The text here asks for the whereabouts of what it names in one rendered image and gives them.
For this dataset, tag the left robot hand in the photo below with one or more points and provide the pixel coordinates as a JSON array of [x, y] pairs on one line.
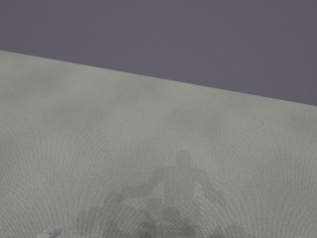
[[50, 232]]

